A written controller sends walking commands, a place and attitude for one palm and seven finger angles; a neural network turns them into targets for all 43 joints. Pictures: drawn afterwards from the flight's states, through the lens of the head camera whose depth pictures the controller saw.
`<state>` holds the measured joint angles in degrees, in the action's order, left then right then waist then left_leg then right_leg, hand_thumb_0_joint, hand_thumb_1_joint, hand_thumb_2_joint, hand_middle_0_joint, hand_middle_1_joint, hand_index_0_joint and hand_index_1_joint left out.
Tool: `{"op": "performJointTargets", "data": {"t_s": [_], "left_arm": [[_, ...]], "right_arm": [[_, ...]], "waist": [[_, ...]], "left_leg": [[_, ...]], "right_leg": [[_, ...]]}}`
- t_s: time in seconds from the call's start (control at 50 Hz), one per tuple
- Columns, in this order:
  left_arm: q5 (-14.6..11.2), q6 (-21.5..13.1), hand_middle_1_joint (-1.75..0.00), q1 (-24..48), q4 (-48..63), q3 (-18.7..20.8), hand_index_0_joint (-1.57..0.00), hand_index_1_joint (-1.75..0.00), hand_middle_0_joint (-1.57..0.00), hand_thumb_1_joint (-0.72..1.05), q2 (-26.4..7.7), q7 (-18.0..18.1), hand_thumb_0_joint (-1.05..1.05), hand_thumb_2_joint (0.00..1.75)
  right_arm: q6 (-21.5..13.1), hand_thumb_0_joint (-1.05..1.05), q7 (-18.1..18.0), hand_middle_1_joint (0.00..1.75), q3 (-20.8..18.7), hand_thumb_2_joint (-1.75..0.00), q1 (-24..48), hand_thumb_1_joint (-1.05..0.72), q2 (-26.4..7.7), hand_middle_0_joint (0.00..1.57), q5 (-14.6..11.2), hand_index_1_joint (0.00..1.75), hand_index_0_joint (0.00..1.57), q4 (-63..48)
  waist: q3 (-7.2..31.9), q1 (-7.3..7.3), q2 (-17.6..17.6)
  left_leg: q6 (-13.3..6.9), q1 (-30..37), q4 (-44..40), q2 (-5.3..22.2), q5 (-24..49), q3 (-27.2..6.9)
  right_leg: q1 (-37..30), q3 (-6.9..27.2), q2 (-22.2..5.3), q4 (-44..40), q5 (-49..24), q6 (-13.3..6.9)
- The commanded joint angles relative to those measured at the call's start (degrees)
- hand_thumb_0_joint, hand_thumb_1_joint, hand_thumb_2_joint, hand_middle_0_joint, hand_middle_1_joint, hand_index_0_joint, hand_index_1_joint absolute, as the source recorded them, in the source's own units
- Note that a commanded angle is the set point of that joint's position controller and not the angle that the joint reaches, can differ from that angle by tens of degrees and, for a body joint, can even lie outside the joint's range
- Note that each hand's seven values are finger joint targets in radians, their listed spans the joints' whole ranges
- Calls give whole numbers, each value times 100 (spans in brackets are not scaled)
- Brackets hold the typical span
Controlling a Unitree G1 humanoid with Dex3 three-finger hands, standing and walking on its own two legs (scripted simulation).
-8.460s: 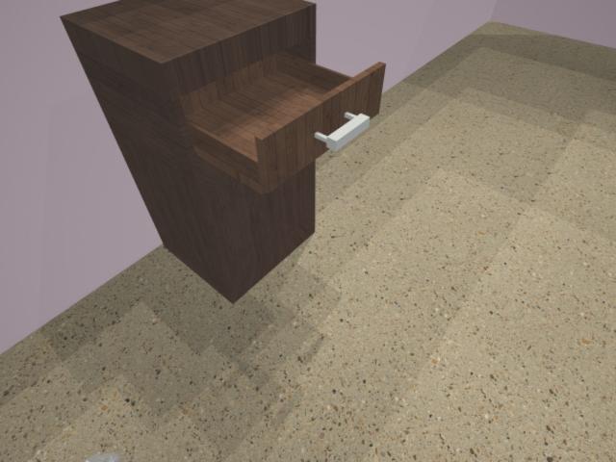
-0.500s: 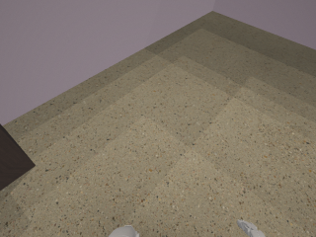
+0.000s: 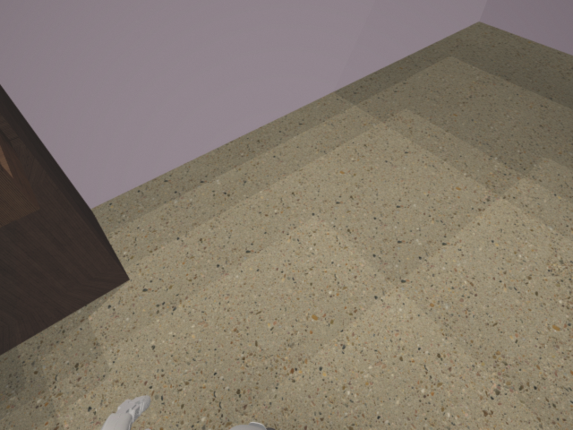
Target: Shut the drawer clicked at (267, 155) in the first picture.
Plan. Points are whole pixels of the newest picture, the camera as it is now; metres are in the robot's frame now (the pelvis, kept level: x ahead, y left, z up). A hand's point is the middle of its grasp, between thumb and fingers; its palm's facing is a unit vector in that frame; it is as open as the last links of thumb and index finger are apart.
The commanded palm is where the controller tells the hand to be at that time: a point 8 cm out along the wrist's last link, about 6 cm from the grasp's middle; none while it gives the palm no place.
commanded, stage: turn to face it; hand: left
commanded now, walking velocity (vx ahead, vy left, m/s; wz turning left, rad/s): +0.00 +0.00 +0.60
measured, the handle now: out of the picture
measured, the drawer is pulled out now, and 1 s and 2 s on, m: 0.25 0.25 0.25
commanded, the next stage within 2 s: take the last steps up to it in 0.92 s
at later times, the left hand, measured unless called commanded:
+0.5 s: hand out of the picture -0.01 +0.27 -0.17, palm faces +0.35 -0.90 -0.27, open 7.4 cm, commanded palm none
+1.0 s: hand out of the picture -0.02 +0.21 -0.13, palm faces +0.55 -0.78 -0.29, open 7.4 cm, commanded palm none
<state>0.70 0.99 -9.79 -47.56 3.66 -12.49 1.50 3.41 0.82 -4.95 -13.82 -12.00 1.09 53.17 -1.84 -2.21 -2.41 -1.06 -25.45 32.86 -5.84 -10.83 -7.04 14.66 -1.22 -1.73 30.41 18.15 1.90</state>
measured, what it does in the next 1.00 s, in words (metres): steps on the spot, turning left: left foot, then right foot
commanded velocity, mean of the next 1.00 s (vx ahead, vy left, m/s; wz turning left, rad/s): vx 0.00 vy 0.00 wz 0.46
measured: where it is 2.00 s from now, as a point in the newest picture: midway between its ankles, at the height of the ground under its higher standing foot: outside the picture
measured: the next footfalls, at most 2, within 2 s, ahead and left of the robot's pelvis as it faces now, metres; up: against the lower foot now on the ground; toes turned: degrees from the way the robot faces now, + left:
left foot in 0.36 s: +0.01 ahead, +0.15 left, +0.00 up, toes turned +19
right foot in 0.78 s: +0.13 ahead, -0.06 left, +0.00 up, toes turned +25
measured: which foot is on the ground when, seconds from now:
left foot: up 0.00-0.34, down 0.36-0.80, up 0.82-1.00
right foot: down 0.00-0.36, up 0.38-0.76, down 0.78-1.00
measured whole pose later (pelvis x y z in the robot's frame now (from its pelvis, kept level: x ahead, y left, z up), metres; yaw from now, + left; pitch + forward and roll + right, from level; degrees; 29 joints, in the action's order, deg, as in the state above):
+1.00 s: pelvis +0.03 +0.00 +0.01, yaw +34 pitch -1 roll +2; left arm 1.4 0.5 -13.9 -51.1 1.6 -9.8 1.4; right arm 4.3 0.9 -4.6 -11.0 -14.5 1.1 54.8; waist -3.7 -0.5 -2.5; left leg 2.6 -25.3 62.9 -1.0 -24.5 -2.2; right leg 12.7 -7.3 -4.6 29.4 15.3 -0.9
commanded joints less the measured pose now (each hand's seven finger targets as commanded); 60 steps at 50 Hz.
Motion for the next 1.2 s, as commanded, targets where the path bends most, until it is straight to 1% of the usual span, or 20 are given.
{"op": "performJointTargets", "data": {"t_s": [0.0,0.04,0.08,0.24,0.3,0.32,0.34,0.36,0.46,0.6,0.72,0.74,0.76,0.78,0.82,0.86,1.0,1.1,1.16,1.18], "left_arm": [[35,-80,-30,-128,417,264,-20,-30,-20,90,-1243,110,0,90],[41,-112,-30,325,425,152,-20,-30,-20,90,-898,91,0,90],[53,-163,-30,77,316,112,-20,-30,-20,90,-814,68,0,90],[105,-57,-30,-743,-62,255,-20,-30,-20,90,-1258,29,0,90],[50,-18,-30,-609,-55,294,-20,-30,-20,90,-1318,-1,0,90],[-1,-9,-30,-529,-25,274,-20,-30,-20,90,-1212,-18,0,90],[-51,-2,-30,-509,245,210,-20,-30,-20,90,-813,-69,0,90],[7,22,-30,-180,444,115,-20,-30,-20,90,-707,-34,0,90],[-4,56,-30,17,118,154,-20,-30,-20,90,-679,-79,0,90],[-13,61,-30,115,236,102,-20,-30,-20,90,-622,-50,0,90],[-36,-63,-30,-520,151,86,-20,-30,-20,90,-685,-8,0,90],[-11,-127,-30,-721,113,123,-20,-30,-20,90,-825,7,0,90],[87,-192,-30,-825,102,218,-20,-30,-20,90,-1324,53,0,90],[88,-159,-30,-848,164,229,-20,-30,-20,90,-1585,29,0,90],[44,-132,-30,-364,219,206,-20,-30,-20,90,-1233,77,0,90],[46,-163,-30,-53,246,102,-20,-30,-20,90,-896,56,0,90],[103,-176,-30,-899,-267,123,-20,-30,-20,90,-993,53,0,90],[119,-195,-30,-1132,-617,211,-20,-30,-20,90,-1114,2,0,90],[69,-150,-30,-814,-725,208,-20,-30,-20,90,-1060,-47,0,90],[22,-105,-30,-690,-659,168,-20,-30,-20,90,-854,-82,0,90]], "right_arm": [[-68,0,-1,30,-276,-90,385,-90,-676,20,36,30,20,-689],[-30,0,66,30,-249,-90,198,-90,-629,20,24,30,20,-493],[-39,0,92,30,-194,-90,132,-90,-535,20,-1,30,20,-431],[-100,0,89,30,-9,-90,934,-90,-474,20,-54,30,20,-644],[-175,0,50,30,-45,-90,474,-90,-687,20,-40,30,20,-558],[-231,0,55,30,-124,-90,6,-90,-996,20,-17,30,20,-454],[-286,0,12,30,-313,-90,-424,-90,-1740,20,15,30,20,-432],[-233,0,-4,30,-349,-90,-816,-90,-1994,20,-67,30,20,-281],[-289,0,-172,30,-109,-90,337,-90,-1269,20,10,30,20,-509],[-238,0,-135,30,-155,-90,312,-90,-1310,20,21,30,20,-514],[-183,0,-113,30,-160,-90,604,-90,-1192,20,-17,30,20,-587],[-197,0,-96,30,-136,-90,571,-90,-1028,20,-48,30,20,-598],[-208,0,-66,30,-77,-90,369,-90,-603,20,-103,30,20,-655],[-178,0,-72,30,-97,-90,386,-90,-630,20,-72,30,20,-756],[-43,0,-57,30,-163,-90,452,-90,-763,20,-20,30,20,-596],[-30,0,6,30,-110,-90,341,-90,-677,20,2,30,20,-374],[-49,0,-23,30,58,-90,692,-90,-395,20,-49,30,20,-241],[-189,0,16,30,143,-90,721,-90,-363,20,-49,30,20,-187],[-310,0,3,30,158,-90,8,-90,-364,20,-29,30,20,51],[-358,0,-44,30,93,-90,-433,-90,-681,20,-18,30,20,181]], "waist": [[145,220,1497],[-276,-39,1191],[-182,28,1265],[137,547,1700],[478,265,1454],[844,-6,748],[1185,-247,-1172],[1316,-385,-1301],[495,69,-633],[491,36,-599],[508,369,-450],[533,461,-112],[644,455,1346],[544,469,1723],[83,290,1454],[-68,130,1033],[238,490,1283],[330,612,1419],[172,216,1065],[218,-27,207]], "left_leg": [[311,-996,3012,325,-1749,107],[389,-1023,3632,596,-1177,346],[499,-1029,3542,620,-1019,601],[461,-106,1190,606,-1467,1317],[324,996,-297,470,-489,1428],[165,2070,-960,790,615,985],[-620,3391,-936,2441,3160,-1130],[-1199,3392,-750,3053,4597,-1519],[-823,1924,-952,1914,3027,-633],[-922,1840,-1010,1812,2490,-1038],[-629,983,-484,1481,2086,-1178],[-355,603,-49,1170,1345,-948],[93,-377,1141,383,-541,-129],[249,-516,2321,101,-2432,219],[212,-461,3530,418,-1989,-1],[312,-444,3774,555,-1300,210],[438,-41,2089,559,-1606,747],[279,434,854,640,-1669,1040],[140,1950,-783,526,-851,1313],[-26,2771,-1278,954,-1097,665]], "right_leg": [[-32,1861,-2403,-1898,-66,-1015],[76,796,-1848,-1531,-994,-834],[-398,168,-1631,-1168,-2222,-748],[-1246,-402,-1838,-421,-3782,-729],[-1024,-773,-1733,415,-3620,-383],[-398,-918,-1610,1465,-2999,-140],[1489,-1032,-762,2841,552,329],[1939,-447,-590,3530,2197,342],[1673,42,-495,3484,829,352],[1255,30,-182,2179,697,361],[-389,-127,64,31,-405,221],[-956,115,-235,-728,-914,168],[-1613,1572,-1612,-1218,-1495,-302],[-1018,2269,-2628,-1369,-1926,-962],[-98,1964,-2248,-1578,-1089,-1088],[-94,908,-1656,-1322,-1510,-914],[-953,351,-1616,-1007,-3038,-1012],[-1031,576,-1897,-1271,-1272,-1016],[161,93,-1565,-940,466,-612],[1041,-310,-1189,-128,1061,-331]]}}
